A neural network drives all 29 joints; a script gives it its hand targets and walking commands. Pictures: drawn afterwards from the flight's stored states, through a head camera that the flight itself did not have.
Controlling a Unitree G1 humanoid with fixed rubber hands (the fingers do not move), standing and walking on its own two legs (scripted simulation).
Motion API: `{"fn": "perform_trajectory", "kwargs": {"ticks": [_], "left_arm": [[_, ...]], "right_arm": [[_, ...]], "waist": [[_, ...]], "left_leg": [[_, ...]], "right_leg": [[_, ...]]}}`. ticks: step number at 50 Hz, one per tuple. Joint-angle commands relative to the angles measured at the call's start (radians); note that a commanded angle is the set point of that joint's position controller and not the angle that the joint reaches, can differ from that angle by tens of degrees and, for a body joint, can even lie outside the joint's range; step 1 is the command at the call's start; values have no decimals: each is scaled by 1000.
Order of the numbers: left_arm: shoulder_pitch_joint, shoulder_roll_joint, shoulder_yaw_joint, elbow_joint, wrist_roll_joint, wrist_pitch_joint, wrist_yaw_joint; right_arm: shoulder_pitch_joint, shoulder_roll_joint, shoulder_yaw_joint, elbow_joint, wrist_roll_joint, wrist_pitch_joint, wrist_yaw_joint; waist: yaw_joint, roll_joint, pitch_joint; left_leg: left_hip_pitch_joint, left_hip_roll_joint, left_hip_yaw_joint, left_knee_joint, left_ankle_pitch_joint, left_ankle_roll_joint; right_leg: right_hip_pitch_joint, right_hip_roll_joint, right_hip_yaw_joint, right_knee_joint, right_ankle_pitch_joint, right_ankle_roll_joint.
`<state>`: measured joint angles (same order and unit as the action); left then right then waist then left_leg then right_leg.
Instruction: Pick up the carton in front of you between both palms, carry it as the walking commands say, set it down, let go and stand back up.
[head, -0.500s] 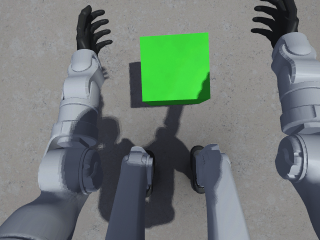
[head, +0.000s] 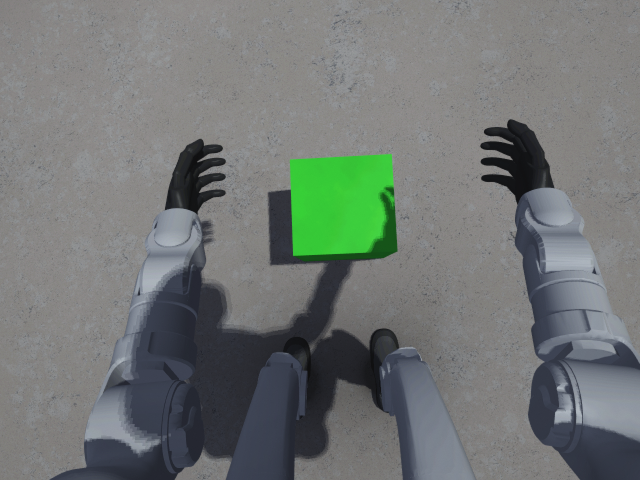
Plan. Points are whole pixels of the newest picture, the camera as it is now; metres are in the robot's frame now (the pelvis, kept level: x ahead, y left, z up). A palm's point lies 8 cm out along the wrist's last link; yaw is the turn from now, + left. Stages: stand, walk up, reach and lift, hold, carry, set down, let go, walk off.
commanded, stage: let go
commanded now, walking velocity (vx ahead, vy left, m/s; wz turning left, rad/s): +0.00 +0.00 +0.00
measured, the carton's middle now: (342, 214) +0.48 -0.01 -0.55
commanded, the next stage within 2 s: stand in 1.06 s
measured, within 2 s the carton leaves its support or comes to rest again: neither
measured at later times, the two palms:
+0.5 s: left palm (77, 355) +0.27 +0.24 +0.01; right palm (610, 341) +0.27 -0.22 +0.00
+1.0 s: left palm (50, 416) +0.23 +0.24 +0.04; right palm out of the picture +0.22 -0.22 +0.03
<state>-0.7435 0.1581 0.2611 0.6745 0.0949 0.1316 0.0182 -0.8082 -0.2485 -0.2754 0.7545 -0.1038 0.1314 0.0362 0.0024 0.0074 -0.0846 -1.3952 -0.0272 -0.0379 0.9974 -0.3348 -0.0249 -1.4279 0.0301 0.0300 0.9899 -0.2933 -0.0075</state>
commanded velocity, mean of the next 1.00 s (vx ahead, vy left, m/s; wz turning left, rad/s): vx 0.00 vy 0.00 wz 0.00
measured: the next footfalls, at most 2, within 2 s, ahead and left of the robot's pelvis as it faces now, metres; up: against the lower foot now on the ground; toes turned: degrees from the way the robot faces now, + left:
none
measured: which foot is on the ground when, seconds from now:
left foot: down 0.00-1.00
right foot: down 0.00-1.00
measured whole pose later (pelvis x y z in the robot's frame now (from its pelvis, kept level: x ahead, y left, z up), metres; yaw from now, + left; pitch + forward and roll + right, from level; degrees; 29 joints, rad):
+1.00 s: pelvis +0.06 +0.01 +0.10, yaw -1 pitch -6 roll +0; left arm 0.21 0.20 0.05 0.42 0.03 0.15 -0.08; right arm 0.21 -0.21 -0.05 0.41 -0.02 0.16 0.08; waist 0.00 0.01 0.13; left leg -0.05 -0.01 -0.04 0.45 -0.29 0.00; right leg -0.08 0.02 0.04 0.44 -0.26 0.00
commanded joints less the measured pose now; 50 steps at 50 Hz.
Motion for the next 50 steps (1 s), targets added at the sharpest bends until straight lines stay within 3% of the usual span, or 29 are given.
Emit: {"fn": "perform_trajectory", "kwargs": {"ticks": [1,14,26,39,50], "left_arm": [[-1,111,-18,-175,-4,-33,-17],[520,92,-99,-171,-66,-134,-53],[887,117,-172,-301,-94,-167,-68],[910,138,-195,-338,-85,-33,-93],[912,138,-178,-355,-66,8,-94]], "right_arm": [[-18,-100,11,-193,13,-33,-1],[531,-44,93,-218,73,-135,11],[926,-47,169,-354,101,-173,14],[977,-61,199,-424,94,-31,43],[984,-54,198,-443,82,11,39]], "waist": [[0,-29,-899],[2,-26,-565],[4,4,-214],[0,13,165],[-3,-1,162]], "left_leg": [[455,-40,65,-122,319,-13],[750,-10,16,-309,423,-2],[1157,-3,4,-546,440,-4],[1178,8,27,-669,122,15],[1252,-7,32,-632,212,14]], "right_leg": [[816,19,-6,-100,433,21],[988,1,16,-280,501,21],[1225,17,-10,-525,386,27],[1380,18,-36,-610,126,22],[1417,17,-24,-599,211,19]]}}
